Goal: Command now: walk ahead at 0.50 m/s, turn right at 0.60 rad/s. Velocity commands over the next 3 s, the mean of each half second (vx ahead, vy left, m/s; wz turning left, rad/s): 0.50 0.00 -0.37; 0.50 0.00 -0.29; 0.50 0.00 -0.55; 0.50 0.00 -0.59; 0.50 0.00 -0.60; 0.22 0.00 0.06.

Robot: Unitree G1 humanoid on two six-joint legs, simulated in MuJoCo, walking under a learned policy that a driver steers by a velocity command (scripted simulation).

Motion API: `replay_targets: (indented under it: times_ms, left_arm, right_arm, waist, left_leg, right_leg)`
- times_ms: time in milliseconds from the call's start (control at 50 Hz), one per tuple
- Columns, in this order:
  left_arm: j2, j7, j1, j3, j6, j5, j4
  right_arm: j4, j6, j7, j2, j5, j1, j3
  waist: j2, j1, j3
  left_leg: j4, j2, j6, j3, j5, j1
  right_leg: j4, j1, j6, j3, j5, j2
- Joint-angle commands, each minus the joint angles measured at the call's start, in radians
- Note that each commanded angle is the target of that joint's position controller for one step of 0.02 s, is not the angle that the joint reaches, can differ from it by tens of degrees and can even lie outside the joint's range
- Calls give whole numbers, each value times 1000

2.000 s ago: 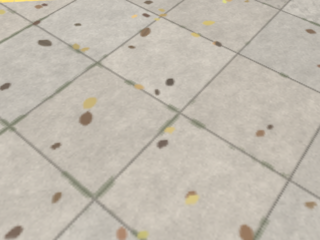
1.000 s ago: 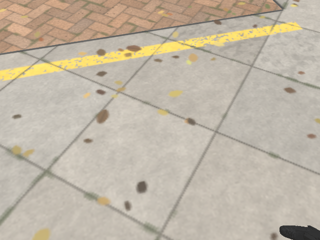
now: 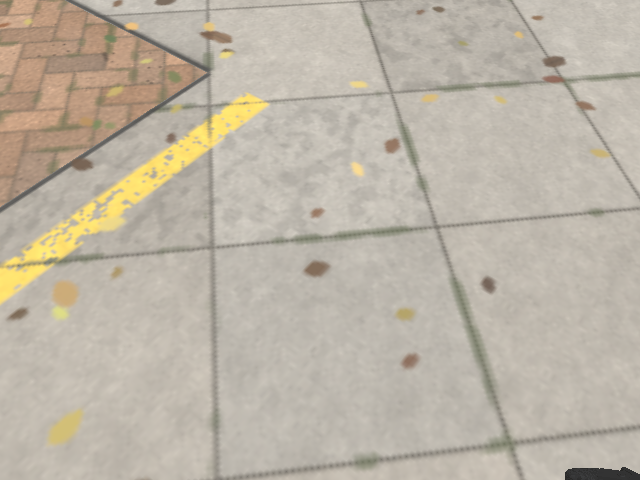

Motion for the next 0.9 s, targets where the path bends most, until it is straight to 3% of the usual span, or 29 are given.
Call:
replay_targets:
  times_ms: [20, 40, 80, 160, 260, 340, 380, 400, 420, 440, 460, 480, 500, 520, 540, 560, 620, 680, 760, 820, 880, 900]
  left_arm:
    - [135, 1, -88, 34, -16, 14, -114]
    - [117, -6, -85, 35, -12, 9, -117]
    - [76, -12, -79, 29, -2, 0, -118]
    - [35, -15, -147, 15, 1, 12, -144]
    - [5, -44, -292, -6, -26, 15, -165]
    - [20, -62, -384, -6, -34, 10, -203]
    - [53, -64, -341, 9, -35, 17, -199]
    - [82, -60, -231, 27, -35, 23, -168]
    - [134, -50, -77, 55, -31, 24, -117]
    - [223, -31, 89, 80, -22, 34, -88]
    - [269, -32, 82, 76, -24, 28, -87]
    - [174, -37, 65, 52, -32, 23, -89]
    - [147, -39, 7, 40, -39, 23, -85]
    - [122, -40, -53, 32, -43, 23, -83]
    - [95, -44, -98, 24, -47, 29, -86]
    - [75, -45, -123, 19, -53, 36, -86]
    - [85, -42, -131, 24, -74, 30, -59]
    - [106, -27, -87, 30, -73, 25, -24]
    - [142, -10, -23, 41, -59, 16, 14]
    - [150, -5, 21, 45, -51, 4, 44]
    - [156, 3, 20, 51, -37, 8, 57]
    - [151, 4, 12, 50, -31, 11, 58]
  right_arm:
    - [-17, 10, -10, -112, -4, 132, -38]
    - [-11, 8, -13, -99, -10, 120, -32]
    - [5, 0, -14, -94, -3, 119, -33]
    - [49, -6, -13, -139, -1, 152, -48]
    - [93, 10, -12, -171, 18, 185, -48]
    - [143, 32, -11, -205, 38, 255, -54]
    - [155, 44, -15, -227, 45, 248, -58]
    - [159, 50, -19, -231, 48, 234, -56]
    - [158, 50, -24, -208, 41, 242, -45]
    - [120, 42, -25, -139, 10, 249, -18]
    - [110, 20, -14, -53, 4, 337, 13]
    - [111, 6, -6, -156, 35, 249, -15]
    - [80, -3, -3, -172, 53, 170, -20]
    - [80, -6, -9, -156, 41, 141, -18]
    - [84, -1, -11, -152, 25, 141, -22]
    - [93, 10, -9, -141, 23, 170, -22]
    - [99, 39, -11, -98, 17, 175, -15]
    - [55, 38, -14, -85, -1, 50, -10]
    - [20, 18, 4, -65, 7, -100, 2]
    - [-5, 8, 16, -86, 15, -161, -2]
    - [1, -3, 20, -127, 15, -121, -16]
    - [17, -7, 17, -142, 14, -60, -25]
  waist:
    - [107, -100, -27]
    - [133, -78, -10]
    - [154, -66, 0]
    - [105, -72, 17]
    - [88, -113, 51]
    - [103, -123, 77]
    - [130, -74, 39]
    - [129, -1, -30]
    - [114, 69, -126]
    - [-33, 116, -271]
    - [-226, 37, -398]
    - [-117, 76, -337]
    - [-103, 60, -190]
    - [-40, 26, -123]
    - [-41, -8, -77]
    - [-55, -41, -69]
    - [-40, -71, -34]
    - [-14, -45, 21]
    - [-18, 7, 47]
    - [-28, 16, 56]
    - [-59, -19, 36]
    - [-66, -54, 8]
  left_leg:
    - [-284, 332, 153, -418, -131, 409]
    - [-307, 303, 141, -338, -58, 350]
    - [-348, 281, 148, -237, 20, 305]
    - [-388, 298, 181, -125, 178, 317]
    - [-398, 263, 158, 14, 239, 329]
    - [-368, 314, 147, 13, 303, 429]
    - [-273, 320, 127, 35, 547, 470]
    - [-140, 295, 104, 75, 700, 451]
    - [49, 251, 72, 114, 701, 349]
    - [397, 179, 21, 142, 349, 53]
    - [672, 23, -14, 16, -403, -220]
    - [759, 70, -4, -90, -395, -322]
    - [746, 111, 7, -67, -308, -369]
    - [690, 147, 6, -55, -221, -341]
    - [639, 170, -2, -56, -166, -295]
    - [617, 187, -7, -67, -125, -235]
    - [537, 190, -37, -58, -58, -212]
    - [346, 179, -62, -57, 89, -265]
    - [80, 114, -70, -36, 272, -181]
    - [-7, 94, -56, -64, 267, -149]
    - [-55, 81, -26, -68, 165, -66]
    - [-79, 68, -9, -47, 132, 25]
  right_leg:
    - [165, -455, 22, -8, 119, -127]
    - [136, -410, 20, -13, 149, -153]
    - [98, -382, 23, -41, 172, -168]
    - [-46, -430, 37, -42, 276, -177]
    - [-355, -345, 22, -121, 472, -151]
    - [-480, -315, -14, -160, 399, -129]
    - [-530, -207, -51, -194, 329, -89]
    - [-582, -36, -78, -222, 366, -55]
    - [-585, 213, -105, -215, 407, -45]
    - [-556, 559, -187, 79, 415, -261]
    - [-694, 724, -322, 535, 268, -459]
    - [-742, 671, -290, 513, 211, -437]
    - [-760, 538, -255, 354, 290, -398]
    - [-779, 411, -232, 251, 374, -352]
    - [-811, 307, -222, 180, 452, -319]
    - [-846, 239, -220, 142, 478, -299]
    - [-923, 149, -239, 64, 531, -289]
    - [-949, 139, -232, 22, 541, -261]
    - [-938, 127, -195, -13, 468, -231]
    - [-886, 179, -181, 37, 425, -263]
    - [-800, 235, -151, 94, 450, -291]
    - [-736, 231, -135, 92, 505, -273]
Next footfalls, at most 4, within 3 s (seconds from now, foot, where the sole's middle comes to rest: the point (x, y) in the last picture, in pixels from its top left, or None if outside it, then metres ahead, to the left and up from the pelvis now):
0.42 right None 0.36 -0.18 -0.76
0.92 left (350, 386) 0.69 -0.01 -0.76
1.46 right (505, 346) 0.81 -0.37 -0.76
1.96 left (506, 234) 1.16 -0.43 -0.76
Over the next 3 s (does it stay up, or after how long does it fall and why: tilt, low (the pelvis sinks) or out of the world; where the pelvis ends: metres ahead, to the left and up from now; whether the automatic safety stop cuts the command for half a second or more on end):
stays up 1.17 -0.84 0.00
